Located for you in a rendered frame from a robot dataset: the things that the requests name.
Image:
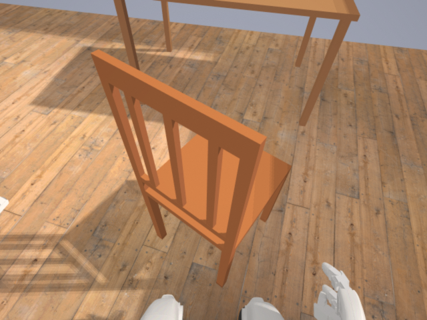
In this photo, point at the robot right thigh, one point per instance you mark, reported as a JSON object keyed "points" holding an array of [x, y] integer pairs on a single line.
{"points": [[260, 310]]}

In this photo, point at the robot right shin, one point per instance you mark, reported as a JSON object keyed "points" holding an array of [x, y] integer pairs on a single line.
{"points": [[256, 299]]}

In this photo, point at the table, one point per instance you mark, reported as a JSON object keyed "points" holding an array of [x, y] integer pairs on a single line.
{"points": [[344, 10]]}

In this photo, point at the chair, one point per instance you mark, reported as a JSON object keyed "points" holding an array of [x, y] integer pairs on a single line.
{"points": [[217, 184]]}

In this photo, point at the robot right hand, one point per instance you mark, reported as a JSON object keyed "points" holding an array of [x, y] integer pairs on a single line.
{"points": [[345, 302]]}

